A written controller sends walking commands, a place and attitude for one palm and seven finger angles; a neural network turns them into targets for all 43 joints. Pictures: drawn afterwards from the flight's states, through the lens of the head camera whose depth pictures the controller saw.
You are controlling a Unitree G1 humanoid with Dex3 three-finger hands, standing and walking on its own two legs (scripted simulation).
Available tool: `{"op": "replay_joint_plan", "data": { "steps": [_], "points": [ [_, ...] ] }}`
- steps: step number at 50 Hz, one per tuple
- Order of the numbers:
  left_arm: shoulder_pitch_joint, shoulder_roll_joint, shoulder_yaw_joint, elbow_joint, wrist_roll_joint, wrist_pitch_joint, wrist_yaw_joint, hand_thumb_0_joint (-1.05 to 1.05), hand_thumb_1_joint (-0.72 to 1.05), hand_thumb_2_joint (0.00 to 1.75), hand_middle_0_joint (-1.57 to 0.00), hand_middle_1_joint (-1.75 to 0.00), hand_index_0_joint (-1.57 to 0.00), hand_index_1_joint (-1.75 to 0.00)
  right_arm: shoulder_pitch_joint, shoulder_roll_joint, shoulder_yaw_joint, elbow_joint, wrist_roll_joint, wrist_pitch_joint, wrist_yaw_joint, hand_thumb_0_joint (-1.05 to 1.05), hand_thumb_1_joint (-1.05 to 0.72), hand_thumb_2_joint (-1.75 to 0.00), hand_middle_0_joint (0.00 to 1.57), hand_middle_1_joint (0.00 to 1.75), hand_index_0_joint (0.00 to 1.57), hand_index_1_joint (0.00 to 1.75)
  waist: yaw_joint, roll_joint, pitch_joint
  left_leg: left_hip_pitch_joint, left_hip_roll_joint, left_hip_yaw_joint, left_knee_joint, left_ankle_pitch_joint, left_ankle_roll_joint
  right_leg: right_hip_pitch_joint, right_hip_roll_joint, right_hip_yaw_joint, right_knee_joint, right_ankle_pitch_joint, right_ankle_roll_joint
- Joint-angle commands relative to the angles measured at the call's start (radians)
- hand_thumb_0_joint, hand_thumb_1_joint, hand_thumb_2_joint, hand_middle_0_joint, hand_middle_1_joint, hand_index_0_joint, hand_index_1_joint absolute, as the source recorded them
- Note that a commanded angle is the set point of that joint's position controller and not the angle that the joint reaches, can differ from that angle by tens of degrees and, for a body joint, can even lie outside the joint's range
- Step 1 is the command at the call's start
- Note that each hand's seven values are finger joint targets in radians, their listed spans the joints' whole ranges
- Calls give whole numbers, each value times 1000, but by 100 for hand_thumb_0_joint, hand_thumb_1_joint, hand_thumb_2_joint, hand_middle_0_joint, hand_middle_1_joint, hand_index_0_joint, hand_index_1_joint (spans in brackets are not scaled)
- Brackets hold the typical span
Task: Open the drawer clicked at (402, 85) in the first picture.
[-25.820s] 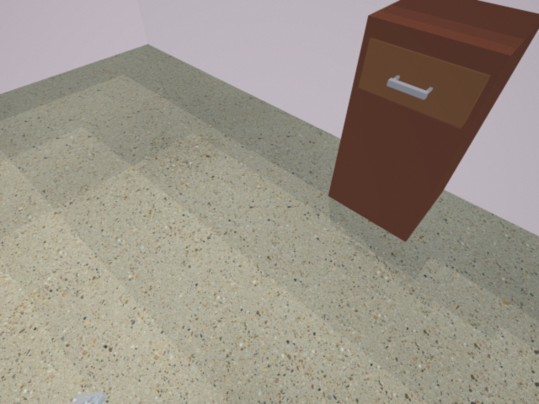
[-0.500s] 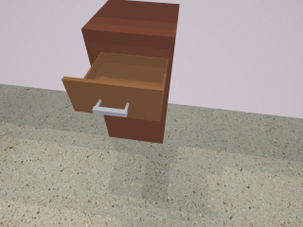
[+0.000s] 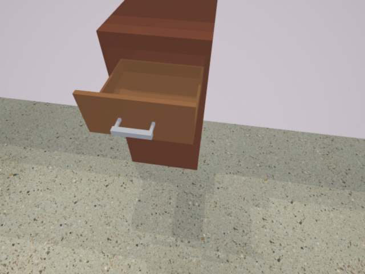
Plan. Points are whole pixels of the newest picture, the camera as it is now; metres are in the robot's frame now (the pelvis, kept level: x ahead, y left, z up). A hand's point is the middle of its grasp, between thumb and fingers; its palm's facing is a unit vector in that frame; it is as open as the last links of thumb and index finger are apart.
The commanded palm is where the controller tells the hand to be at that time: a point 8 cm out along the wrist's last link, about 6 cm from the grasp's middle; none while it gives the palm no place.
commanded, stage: look to check the result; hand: left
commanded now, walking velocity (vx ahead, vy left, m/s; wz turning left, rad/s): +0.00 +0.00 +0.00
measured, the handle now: (133, 128) +0.55 +0.20 -0.06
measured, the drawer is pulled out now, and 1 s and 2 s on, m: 0.29 0.29 0.29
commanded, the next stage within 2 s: stand and wait in 0.10 s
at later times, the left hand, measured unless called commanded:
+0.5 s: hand out of the picture +0.00 +0.16 -0.18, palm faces +0.06 -0.98 -0.18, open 7.4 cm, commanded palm none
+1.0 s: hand out of the picture +0.01 +0.15 -0.17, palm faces +0.07 -0.98 -0.19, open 7.4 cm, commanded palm none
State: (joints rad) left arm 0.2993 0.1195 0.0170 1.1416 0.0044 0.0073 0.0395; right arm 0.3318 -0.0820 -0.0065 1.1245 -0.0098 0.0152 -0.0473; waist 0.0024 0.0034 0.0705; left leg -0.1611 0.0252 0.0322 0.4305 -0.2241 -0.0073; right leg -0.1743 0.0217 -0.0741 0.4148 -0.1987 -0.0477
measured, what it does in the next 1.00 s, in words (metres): stands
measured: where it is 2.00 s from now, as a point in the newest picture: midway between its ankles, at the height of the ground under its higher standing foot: outside the picture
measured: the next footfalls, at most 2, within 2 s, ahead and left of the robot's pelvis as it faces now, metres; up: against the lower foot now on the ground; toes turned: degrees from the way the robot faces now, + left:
none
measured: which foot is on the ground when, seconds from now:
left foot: down 0.00-1.00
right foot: down 0.00-1.00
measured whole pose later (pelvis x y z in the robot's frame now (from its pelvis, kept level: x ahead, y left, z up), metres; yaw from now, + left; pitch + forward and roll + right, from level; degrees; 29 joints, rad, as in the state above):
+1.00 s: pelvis +0.02 -0.01 +0.00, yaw +1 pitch -3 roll +0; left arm 0.26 0.13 0.02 1.14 0.00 0.00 0.04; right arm 0.30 -0.10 -0.01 1.14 -0.01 0.01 -0.05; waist 0.00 0.01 0.08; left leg -0.12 0.04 0.02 0.40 -0.23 -0.03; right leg -0.13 0.04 -0.09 0.39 -0.22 -0.06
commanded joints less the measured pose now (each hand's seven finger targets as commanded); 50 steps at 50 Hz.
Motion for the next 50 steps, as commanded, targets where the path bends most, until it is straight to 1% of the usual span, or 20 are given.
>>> {"op": "replay_joint_plan", "data": {
  "steps": [1,3,5,7,11,14,18,19,22,29,30,33,37,38,41,43,44,46,49,50],
  "points": [
    [75,89,16,-22,3,-14,2,0,90,90,-20,-30,-20,-30,92,-77,-14,-7,-2,-11,-2,0,-90,-90,20,30,20,30,-6,6,51,-39,60,-68,-88,27,39,-42,-103,123,-121,-34,-11],
    [71,90,18,-21,3,-14,1,0,90,90,-20,-30,-20,-30,88,-76,-14,-7,-2,-12,-2,0,-90,-90,20,30,20,30,-6,20,54,-35,59,-68,-90,41,38,-44,-105,123,-118,-24,-12],
    [70,89,17,-22,3,-16,3,0,90,90,-20,-30,-20,-30,89,-78,-14,-5,-2,-13,-3,0,-90,-90,20,30,20,30,-7,7,42,-28,64,-69,-88,55,39,-32,-102,118,-116,-2,-11],
    [68,90,18,-22,3,-15,2,0,90,90,-20,-30,-20,-30,82,-78,-15,-6,-1,-14,-3,0,-90,-90,20,30,20,30,-6,24,45,-29,62,-69,-92,52,38,-32,-105,119,-115,-4,-11],
    [62,93,18,-24,3,-17,3,0,90,90,-20,-30,-20,-30,80,-80,-16,-5,-1,-15,-3,0,-90,-90,20,30,20,30,-5,3,39,-24,64,-69,-90,74,37,-15,-106,115,-114,26,-9],
    [64,93,18,-25,4,-18,4,0,90,90,-20,-30,-20,-30,72,-83,-17,-6,0,-15,-3,0,-90,-90,20,30,20,30,-5,17,50,-13,64,-68,-90,73,35,-34,-103,118,-117,19,-11],
    [55,101,20,-22,2,-17,2,0,90,90,-20,-30,-20,-30,71,-85,-15,-1,-1,-13,-2,0,-90,-90,20,30,20,30,-5,6,44,-18,60,-65,-89,69,33,-16,-111,119,-126,13,-10],
    [62,99,19,-25,3,-20,3,0,90,90,-20,-30,-20,-30,68,-87,-17,-5,0,-14,-3,0,-90,-90,20,30,20,30,-5,10,37,-2,64,-65,-85,85,33,-21,-106,121,-124,34,-10],
    [51,102,19,-24,2,-19,3,0,90,90,-20,-30,-20,-30,69,-89,-15,0,-1,-13,-3,0,-90,-90,20,30,20,30,-7,25,40,-14,64,-63,-91,82,30,-7,-110,117,-123,38,-10],
    [53,104,20,-23,2,-19,3,0,90,90,-20,-30,-20,-30,60,-92,-17,-1,0,-12,-3,0,-90,-90,20,30,20,30,-4,9,46,-1,64,-65,-89,79,30,-19,-108,117,-133,21,-9],
    [46,103,20,-23,2,-19,3,0,90,90,-20,-30,-20,-30,66,-91,-16,2,-2,-12,-3,0,-90,-90,20,30,20,30,-9,17,43,-8,66,-63,-90,82,30,-9,-109,117,-134,27,-9],
    [47,106,20,-19,1,-20,2,0,90,90,-20,-30,-20,-30,63,-94,-14,3,-1,-14,-5,0,-90,-90,20,30,20,30,-7,26,29,0,66,-64,-92,101,29,7,-112,115,-124,60,-12],
    [45,107,20,-17,1,-20,3,0,90,90,-20,-30,-20,-30,60,-96,-15,2,0,-14,-5,0,-90,-90,20,30,20,30,-7,15,34,0,67,-64,-93,105,28,10,-112,113,-125,77,-10],
    [46,107,20,-16,1,-19,3,0,90,90,-20,-30,-20,-30,59,-98,-14,4,-1,-13,-5,0,-90,-90,20,30,20,30,-6,1,37,-1,66,-63,-94,93,27,7,-113,112,-128,59,-10],
    [44,105,20,-18,2,-20,4,0,90,90,-20,-30,-20,-30,60,-97,-15,4,-1,-14,-6,0,-90,-90,20,30,20,30,-8,25,28,7,69,-64,-93,110,28,11,-110,114,-124,79,-10],
    [41,107,22,-17,1,-19,3,0,90,90,-20,-30,-20,-30,57,-99,-14,4,-1,-14,-6,0,-90,-90,20,30,20,30,-7,20,44,-3,68,-63,-97,98,26,7,-109,112,-126,64,-10],
    [46,107,22,-17,2,-20,4,0,90,90,-20,-30,-20,-30,52,-98,-16,2,0,-13,-5,0,-90,-90,20,30,20,30,-4,5,46,6,70,-65,-99,94,28,-7,-105,113,-129,48,-9],
    [39,110,23,-18,2,-19,3,0,90,90,-20,-30,-20,-30,55,-97,-15,5,-2,-13,-4,0,-90,-90,20,30,20,30,-6,19,41,-3,68,-63,-96,97,27,8,-111,114,-132,54,-8],
    [47,110,23,-19,3,-22,4,0,90,90,-20,-30,-20,-30,50,-102,-18,-1,-2,-13,-5,0,-90,-90,20,30,20,30,-4,-3,34,15,67,-63,-90,104,27,2,-109,114,-133,67,-8],
    [41,109,22,-19,2,-21,4,0,90,90,-20,-30,-20,-30,53,-102,-17,2,-2,-13,-5,0,-90,-90,20,30,20,30,-8,16,30,11,68,-60,-89,107,27,11,-114,111,-133,74,-9]
  ]
}}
